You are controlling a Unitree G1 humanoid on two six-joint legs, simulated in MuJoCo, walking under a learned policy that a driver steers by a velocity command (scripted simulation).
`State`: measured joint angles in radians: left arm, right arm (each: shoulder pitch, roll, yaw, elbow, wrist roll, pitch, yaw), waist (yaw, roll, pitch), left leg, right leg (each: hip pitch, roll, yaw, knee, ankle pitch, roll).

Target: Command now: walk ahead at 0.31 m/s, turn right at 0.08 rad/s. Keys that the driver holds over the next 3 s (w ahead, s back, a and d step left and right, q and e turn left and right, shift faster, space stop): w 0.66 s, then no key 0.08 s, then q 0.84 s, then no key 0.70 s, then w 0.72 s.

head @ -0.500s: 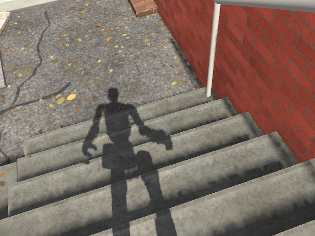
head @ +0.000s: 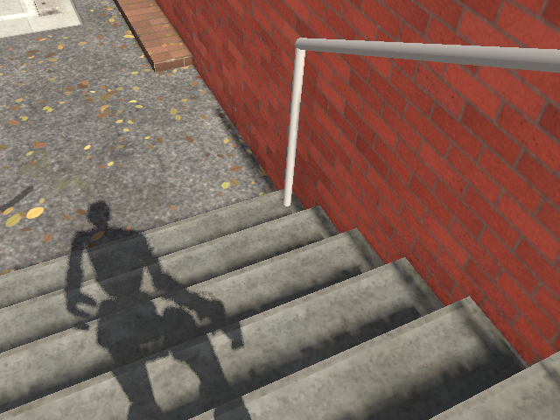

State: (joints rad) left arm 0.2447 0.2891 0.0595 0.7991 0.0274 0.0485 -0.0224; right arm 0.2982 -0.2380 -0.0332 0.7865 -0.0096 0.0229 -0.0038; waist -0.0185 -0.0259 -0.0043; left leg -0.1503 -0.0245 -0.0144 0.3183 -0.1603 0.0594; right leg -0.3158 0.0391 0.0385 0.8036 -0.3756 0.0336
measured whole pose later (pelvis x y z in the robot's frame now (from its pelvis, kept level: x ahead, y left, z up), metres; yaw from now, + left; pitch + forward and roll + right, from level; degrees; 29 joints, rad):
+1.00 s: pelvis +0.33 +0.01 -0.03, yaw +6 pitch +0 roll +1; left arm 0.08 0.25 0.05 0.83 0.04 0.01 -0.01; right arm 0.53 -0.21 -0.01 0.92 -0.01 -0.04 -0.04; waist -0.08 -0.05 0.05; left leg -0.04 -0.12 -0.02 0.47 -0.42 0.10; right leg -0.64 -0.04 0.03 0.72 0.25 -0.01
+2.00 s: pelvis +0.42 +0.06 -0.17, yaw +33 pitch +5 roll +1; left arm 0.37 0.20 0.01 0.83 0.04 -0.04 -0.08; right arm 0.41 -0.18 0.02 0.92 -0.01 -0.09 0.08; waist -0.03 -0.05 -0.05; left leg -0.40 -0.06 0.05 0.60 -0.28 0.05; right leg -0.78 -0.08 -0.04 1.17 -0.10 0.15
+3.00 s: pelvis +0.72 +0.20 -0.30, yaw +34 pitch +2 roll +3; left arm 0.12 0.18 0.02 0.90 0.08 -0.10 -0.06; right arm 0.64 -0.11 0.02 1.13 -0.09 -0.08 0.07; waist -0.10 -0.03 -0.06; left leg -0.19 -0.05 -0.01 1.45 -0.79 0.03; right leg -0.35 -0.06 -0.07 0.46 -0.13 -0.08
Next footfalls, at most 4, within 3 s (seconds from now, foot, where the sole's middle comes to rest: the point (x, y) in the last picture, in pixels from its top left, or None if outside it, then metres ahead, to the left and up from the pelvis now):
0.16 right None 0.04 -0.12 -0.79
0.58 left None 0.25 0.07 -0.79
1.16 right None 0.56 -0.06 -0.94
1.68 left None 0.41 0.16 -0.94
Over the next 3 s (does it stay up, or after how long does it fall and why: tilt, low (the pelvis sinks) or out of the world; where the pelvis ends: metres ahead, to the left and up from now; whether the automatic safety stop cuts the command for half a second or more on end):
stays up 0.72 0.20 -0.30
